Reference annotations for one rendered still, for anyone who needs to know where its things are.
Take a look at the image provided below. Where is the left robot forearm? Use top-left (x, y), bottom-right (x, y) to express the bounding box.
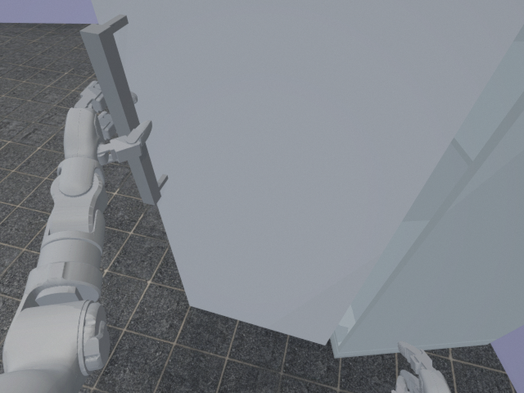
top-left (2, 157), bottom-right (108, 373)

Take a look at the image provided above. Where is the handle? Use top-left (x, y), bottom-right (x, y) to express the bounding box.
top-left (80, 14), bottom-right (168, 206)

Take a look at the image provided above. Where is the left robot upper arm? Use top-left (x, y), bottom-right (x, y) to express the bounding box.
top-left (0, 300), bottom-right (110, 393)

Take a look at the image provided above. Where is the fridge door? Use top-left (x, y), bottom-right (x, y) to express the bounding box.
top-left (91, 0), bottom-right (524, 346)

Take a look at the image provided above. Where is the right robot hand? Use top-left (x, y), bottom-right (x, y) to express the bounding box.
top-left (391, 341), bottom-right (451, 393)

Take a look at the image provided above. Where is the left robot hand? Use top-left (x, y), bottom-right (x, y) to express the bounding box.
top-left (64, 81), bottom-right (152, 168)

